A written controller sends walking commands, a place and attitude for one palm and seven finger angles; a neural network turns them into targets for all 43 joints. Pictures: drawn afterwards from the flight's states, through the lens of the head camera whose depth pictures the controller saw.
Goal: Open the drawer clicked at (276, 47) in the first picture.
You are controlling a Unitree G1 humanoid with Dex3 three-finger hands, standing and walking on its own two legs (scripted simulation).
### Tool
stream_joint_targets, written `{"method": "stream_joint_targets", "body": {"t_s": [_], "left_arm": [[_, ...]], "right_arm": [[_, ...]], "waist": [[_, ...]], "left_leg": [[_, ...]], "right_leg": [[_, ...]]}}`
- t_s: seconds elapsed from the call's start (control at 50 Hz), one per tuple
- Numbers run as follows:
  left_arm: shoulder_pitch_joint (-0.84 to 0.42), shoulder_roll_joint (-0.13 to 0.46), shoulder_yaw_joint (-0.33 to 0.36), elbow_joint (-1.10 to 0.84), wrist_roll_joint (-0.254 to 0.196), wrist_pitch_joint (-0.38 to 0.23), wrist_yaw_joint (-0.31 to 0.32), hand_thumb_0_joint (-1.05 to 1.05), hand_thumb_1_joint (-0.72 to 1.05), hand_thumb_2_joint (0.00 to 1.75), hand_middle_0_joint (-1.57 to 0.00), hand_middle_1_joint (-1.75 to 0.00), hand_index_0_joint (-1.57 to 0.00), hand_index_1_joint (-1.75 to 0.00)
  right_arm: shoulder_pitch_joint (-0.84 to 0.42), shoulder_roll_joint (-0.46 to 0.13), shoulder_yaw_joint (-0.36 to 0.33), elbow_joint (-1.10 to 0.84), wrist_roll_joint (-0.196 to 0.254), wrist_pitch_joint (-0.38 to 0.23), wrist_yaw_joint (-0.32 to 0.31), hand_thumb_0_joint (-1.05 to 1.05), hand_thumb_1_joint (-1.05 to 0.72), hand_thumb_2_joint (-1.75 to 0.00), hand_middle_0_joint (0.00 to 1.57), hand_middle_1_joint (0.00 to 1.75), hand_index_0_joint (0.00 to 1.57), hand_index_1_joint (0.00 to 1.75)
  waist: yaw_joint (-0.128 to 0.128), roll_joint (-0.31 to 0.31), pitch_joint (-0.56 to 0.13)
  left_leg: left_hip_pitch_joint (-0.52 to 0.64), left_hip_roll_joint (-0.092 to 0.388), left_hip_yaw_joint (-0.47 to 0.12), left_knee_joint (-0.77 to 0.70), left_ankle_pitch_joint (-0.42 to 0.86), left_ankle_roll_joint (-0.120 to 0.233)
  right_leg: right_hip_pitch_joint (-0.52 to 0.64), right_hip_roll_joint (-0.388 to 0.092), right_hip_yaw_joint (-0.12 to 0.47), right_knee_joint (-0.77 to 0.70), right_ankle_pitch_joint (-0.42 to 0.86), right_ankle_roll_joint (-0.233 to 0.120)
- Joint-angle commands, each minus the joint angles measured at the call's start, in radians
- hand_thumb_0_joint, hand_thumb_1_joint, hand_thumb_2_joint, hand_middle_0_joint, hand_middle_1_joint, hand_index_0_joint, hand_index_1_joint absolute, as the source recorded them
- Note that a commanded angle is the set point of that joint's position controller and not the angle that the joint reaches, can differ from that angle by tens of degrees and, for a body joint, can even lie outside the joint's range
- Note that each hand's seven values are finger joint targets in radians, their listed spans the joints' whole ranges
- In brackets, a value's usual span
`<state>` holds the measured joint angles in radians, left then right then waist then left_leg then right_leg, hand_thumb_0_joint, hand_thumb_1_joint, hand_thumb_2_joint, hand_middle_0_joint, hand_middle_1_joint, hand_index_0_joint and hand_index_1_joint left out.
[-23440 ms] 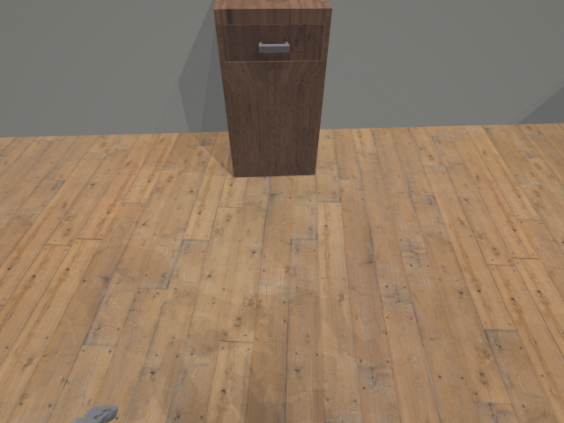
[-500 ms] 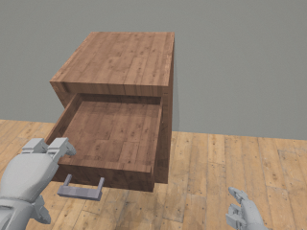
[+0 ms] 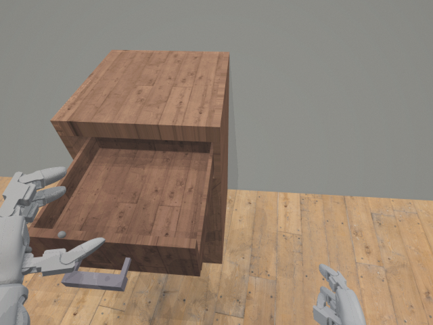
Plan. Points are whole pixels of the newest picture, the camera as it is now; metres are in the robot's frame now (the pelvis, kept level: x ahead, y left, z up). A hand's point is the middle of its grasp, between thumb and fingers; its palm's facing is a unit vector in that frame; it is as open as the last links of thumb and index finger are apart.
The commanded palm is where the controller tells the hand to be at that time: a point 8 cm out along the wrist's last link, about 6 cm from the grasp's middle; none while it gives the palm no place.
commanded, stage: draw the hand back to the body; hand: left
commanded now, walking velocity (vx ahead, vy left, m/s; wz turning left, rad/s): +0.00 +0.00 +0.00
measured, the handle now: (99, 270) +0.23 +0.28 -0.06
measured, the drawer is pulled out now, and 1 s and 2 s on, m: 0.30 0.30 0.30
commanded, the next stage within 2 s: step back with the hand held close in 0.54 s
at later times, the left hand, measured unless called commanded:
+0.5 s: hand (59, 254) +0.17 +0.23 +0.15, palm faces +0.40 -0.83 -0.40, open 7.7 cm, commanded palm +0.11 +0.27 +0.17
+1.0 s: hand (35, 277) +0.14 +0.25 +0.14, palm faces +0.31 -0.83 -0.47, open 7.4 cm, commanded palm +0.08 +0.30 +0.17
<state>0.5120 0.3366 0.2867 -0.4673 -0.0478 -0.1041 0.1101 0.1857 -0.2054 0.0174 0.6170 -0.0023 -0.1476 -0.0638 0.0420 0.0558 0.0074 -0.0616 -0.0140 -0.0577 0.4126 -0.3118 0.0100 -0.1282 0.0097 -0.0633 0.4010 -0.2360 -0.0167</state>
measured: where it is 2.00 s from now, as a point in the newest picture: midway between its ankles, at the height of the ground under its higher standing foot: outside the picture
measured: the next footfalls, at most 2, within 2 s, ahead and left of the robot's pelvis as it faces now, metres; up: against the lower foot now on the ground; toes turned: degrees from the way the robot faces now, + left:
right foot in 1.74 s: -0.24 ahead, -0.20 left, +0.00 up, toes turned +15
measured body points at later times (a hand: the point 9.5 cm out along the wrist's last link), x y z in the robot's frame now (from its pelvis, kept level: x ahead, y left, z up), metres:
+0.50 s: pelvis -0.02 -0.01 +0.00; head -0.03 -0.04 +0.45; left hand +0.14 +0.27 +0.18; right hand +0.19 -0.22 -0.08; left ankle -0.05 +0.11 -0.74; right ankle -0.01 -0.11 -0.74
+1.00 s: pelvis -0.04 +0.01 +0.00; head -0.01 +0.02 +0.44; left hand +0.12 +0.29 +0.16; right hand +0.15 -0.23 -0.08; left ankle -0.05 +0.11 -0.74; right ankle -0.01 -0.11 -0.74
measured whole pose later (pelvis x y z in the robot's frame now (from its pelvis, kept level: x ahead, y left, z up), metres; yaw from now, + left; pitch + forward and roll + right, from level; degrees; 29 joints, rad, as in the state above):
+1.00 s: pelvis -0.04 +0.01 +0.00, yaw +2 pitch +2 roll -1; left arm 0.67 0.38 0.34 -0.60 -0.05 -0.16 0.11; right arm 0.16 -0.22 -0.02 0.58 0.01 -0.04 -0.08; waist -0.01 0.00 0.03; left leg -0.26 -0.05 -0.08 0.50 -0.27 0.03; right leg -0.30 -0.03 -0.09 0.46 -0.19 0.00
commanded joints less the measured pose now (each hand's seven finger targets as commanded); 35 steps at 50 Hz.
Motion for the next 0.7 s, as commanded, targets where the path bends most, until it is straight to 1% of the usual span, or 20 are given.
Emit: {"method": "stream_joint_targets", "body": {"t_s": [0.0,0.02,0.04,0.12,0.14,0.22,0.26,0.28,0.32,0.36,0.42,0.44,0.5,0.52,0.54,0.58,0.62,0.64,0.66,0.68], "left_arm": [[-0.007,0.13,0.1,-0.192,-0.008,-0.072,0.006,0.0,0.34,0.66,-0.24,-0.66,-0.24,-0.66],[-0.006,0.13,0.101,-0.205,-0.009,-0.076,0.006,0.0,0.37,0.68,-0.24,-0.64,-0.24,-0.64],[-0.019,0.143,0.105,-0.227,-0.006,-0.078,0.006,0.0,0.41,0.69,-0.24,-0.62,-0.24,-0.62],[-0.023,0.151,0.118,-0.223,-0.008,-0.082,0.013,0.0,0.55,0.75,-0.22,-0.52,-0.22,-0.52],[-0.034,0.156,0.123,-0.22,-0.008,-0.08,0.013,0.0,0.58,0.76,-0.22,-0.5,-0.22,-0.5],[-0.043,0.148,0.113,-0.217,-0.008,-0.083,0.015,0.0,0.73,0.82,-0.21,-0.41,-0.21,-0.41],[-0.045,0.138,0.104,-0.191,-0.008,-0.081,0.014,0.0,0.8,0.86,-0.21,-0.37,-0.21,-0.37],[-0.047,0.142,0.107,-0.202,-0.011,-0.082,0.014,0.0,0.83,0.87,-0.21,-0.34,-0.21,-0.34],[-0.045,0.14,0.104,-0.194,-0.009,-0.081,0.014,0.0,0.9,0.9,-0.2,-0.3,-0.2,-0.3],[-0.053,0.141,0.103,-0.183,-0.008,-0.08,0.013,0.0,0.9,0.9,-0.2,-0.3,-0.2,-0.3],[-0.048,0.142,0.106,-0.191,-0.01,-0.083,0.013,0.0,0.9,0.9,-0.2,-0.3,-0.2,-0.3],[-0.05,0.152,0.117,-0.184,-0.008,-0.081,0.013,0.0,0.9,0.9,-0.2,-0.3,-0.2,-0.3],[-0.044,0.147,0.113,-0.196,-0.008,-0.087,0.015,0.0,0.9,0.9,-0.2,-0.3,-0.2,-0.3],[-0.043,0.149,0.116,-0.189,-0.01,-0.086,0.015,0.0,0.9,0.9,-0.2,-0.3,-0.2,-0.3],[-0.05,0.15,0.114,-0.197,-0.008,-0.084,0.013,0.0,0.9,0.9,-0.2,-0.3,-0.2,-0.3],[-0.051,0.149,0.115,-0.188,-0.01,-0.088,0.014,0.0,0.9,0.9,-0.2,-0.3,-0.2,-0.3],[-0.048,0.145,0.112,-0.186,-0.008,-0.089,0.015,0.0,0.9,0.9,-0.2,-0.3,-0.2,-0.3],[-0.216,0.284,0.26,-0.294,-0.017,-0.145,0.026,0.0,0.9,0.9,-0.2,-0.3,-0.2,-0.3],[-0.086,0.193,0.205,-0.21,-0.01,-0.145,0.017,0.0,0.9,0.9,-0.2,-0.3,-0.2,-0.3],[-0.03,0.156,0.161,-0.184,0.0,-0.139,0.009,0.0,0.9,0.9,-0.2,-0.3,-0.2,-0.3]], "right_arm": [[-0.141,-0.085,-0.043,-0.165,0.009,-0.048,-0.013,0.0,-0.9,-0.9,0.2,0.3,0.2,0.3],[-0.141,-0.087,-0.044,-0.169,0.012,-0.048,-0.013,0.0,-0.9,-0.9,0.2,0.3,0.2,0.3],[-0.149,-0.089,-0.045,-0.169,0.012,-0.049,-0.014,0.0,-0.9,-0.9,0.2,0.3,0.2,0.3],[-0.146,-0.083,-0.043,-0.17,0.013,-0.043,-0.021,0.0,-0.9,-0.9,0.2,0.3,0.2,0.3],[-0.153,-0.082,-0.043,-0.166,0.012,-0.043,-0.024,0.0,-0.9,-0.9,0.2,0.3,0.2,0.3],[-0.15,-0.081,-0.039,-0.168,0.014,-0.044,-0.026,0.0,-0.9,-0.9,0.2,0.3,0.2,0.3],[-0.151,-0.081,-0.037,-0.16,0.013,-0.046,-0.026,0.0,-0.9,-0.9,0.2,0.3,0.2,0.3],[-0.151,-0.081,-0.038,-0.164,0.014,-0.048,-0.026,0.0,-0.9,-0.9,0.2,0.3,0.2,0.3],[-0.152,-0.082,-0.037,-0.164,0.013,-0.049,-0.025,0.0,-0.9,-0.9,0.2,0.3,0.2,0.3],[-0.154,-0.082,-0.035,-0.159,0.012,-0.051,-0.024,0.0,-0.9,-0.9,0.2,0.3,0.2,0.3],[-0.155,-0.081,-0.037,-0.165,0.014,-0.052,-0.023,0.0,-0.9,-0.9,0.2,0.3,0.2,0.3],[-0.163,-0.08,-0.038,-0.16,0.012,-0.054,-0.026,0.0,-0.9,-0.9,0.2,0.3,0.2,0.3],[-0.157,-0.077,-0.036,-0.159,0.013,-0.058,-0.023,0.0,-0.9,-0.9,0.2,0.3,0.2,0.3],[-0.157,-0.076,-0.036,-0.159,0.012,-0.059,-0.023,0.0,-0.9,-0.9,0.2,0.3,0.2,0.3],[-0.162,-0.079,-0.036,-0.161,0.012,-0.059,-0.023,0.0,-0.9,-0.9,0.2,0.3,0.2,0.3],[-0.16,-0.077,-0.037,-0.16,0.014,-0.061,-0.024,0.0,-0.9,-0.9,0.2,0.3,0.2,0.3],[-0.157,-0.077,-0.038,-0.159,0.013,-0.063,-0.023,0.0,-0.9,-0.9,0.2,0.3,0.2,0.3],[-0.115,-0.088,-0.017,-0.211,0.029,-0.044,-0.014,0.0,-0.9,-0.9,0.2,0.3,0.2,0.3],[-0.125,-0.078,-0.033,-0.176,0.02,-0.028,-0.017,0.0,-0.9,-0.9,0.2,0.3,0.2,0.3],[-0.136,-0.091,-0.037,-0.175,0.017,-0.013,-0.012,0.0,-0.9,-0.9,0.2,0.3,0.2,0.3]], "waist": [[0.012,-0.047,-0.102],[0.012,-0.049,-0.109],[0.012,0.004,-0.117],[0.013,-0.026,-0.105],[0.011,-0.004,-0.089],[0.011,-0.017,-0.072],[0.008,0.003,-0.043],[0.01,-0.015,-0.06],[0.011,-0.015,-0.063],[0.011,0.001,-0.044],[0.013,-0.037,-0.063],[0.015,-0.017,-0.049],[0.014,0.004,-0.059],[0.015,-0.022,-0.058],[0.015,-0.002,-0.055],[0.014,-0.022,-0.042],[0.014,-0.009,-0.046],[-0.02,0.053,0.095],[-0.022,-0.057,0.062],[-0.025,-0.105,0.052]], "left_leg": [[-0.077,0.026,0.038,-0.045,0.373,0.001],[-0.075,0.026,0.037,-0.045,0.38,0.001],[-0.064,0.02,0.043,-0.043,0.375,-0.001],[-0.07,0.02,0.036,-0.051,0.355,0.001],[-0.064,0.017,0.042,-0.05,0.338,0.002],[-0.068,0.018,0.033,-0.058,0.306,0.005],[-0.074,0.016,0.034,-0.061,0.279,0.004],[-0.071,0.016,0.029,-0.063,0.282,0.006],[-0.071,0.016,0.029,-0.063,0.283,0.007],[-0.078,0.013,0.028,-0.068,0.259,0.006],[-0.074,0.017,0.027,-0.066,0.264,0.009],[-0.074,0.014,0.03,-0.065,0.258,0.006],[-0.076,0.014,0.029,-0.068,0.254,0.006],[-0.075,0.016,0.029,-0.068,0.253,0.007],[-0.075,0.013,0.029,-0.067,0.248,0.005],[-0.084,0.015,0.026,-0.072,0.225,0.006],[-0.075,0.015,0.029,-0.07,0.235,0.008],[-0.189,0.025,-0.005,-0.055,0.16,0.021],[-0.191,0.03,-0.025,-0.019,0.154,0.021],[-0.175,0.024,-0.023,0.009,0.164,0.026]], "right_leg": [[0.103,-0.037,-0.012,-0.034,0.295,-0.001],[0.108,-0.038,-0.01,-0.031,0.301,-0.001],[0.104,-0.037,-0.003,-0.04,0.297,-0.002],[0.1,-0.039,-0.008,-0.039,0.275,0.001],[0.085,-0.038,0.0,-0.056,0.264,0.001],[0.075,-0.039,-0.003,-0.057,0.217,0.003],[0.058,-0.036,-0.001,-0.072,0.187,0.002],[0.07,-0.038,0.0,-0.066,0.192,0.003],[0.072,-0.038,0.001,-0.064,0.192,0.003],[0.063,-0.037,0.002,-0.075,0.163,0.003],[0.072,-0.038,0.005,-0.069,0.165,0.005],[0.063,-0.036,0.01,-0.081,0.161,0.004],[0.071,-0.038,0.008,-0.075,0.156,0.002],[0.07,-0.039,0.009,-0.075,0.156,0.004],[0.067,-0.037,0.012,-0.086,0.144,0.003],[0.06,-0.038,0.01,-0.086,0.114,0.005],[0.061,-0.039,0.011,-0.085,0.128,0.004],[-0.035,-0.092,0.058,-0.13,0.124,0.006],[-0.041,-0.11,0.059,-0.133,0.121,0.001],[-0.064,-0.115,0.062,-0.146,0.12,0.0]]}}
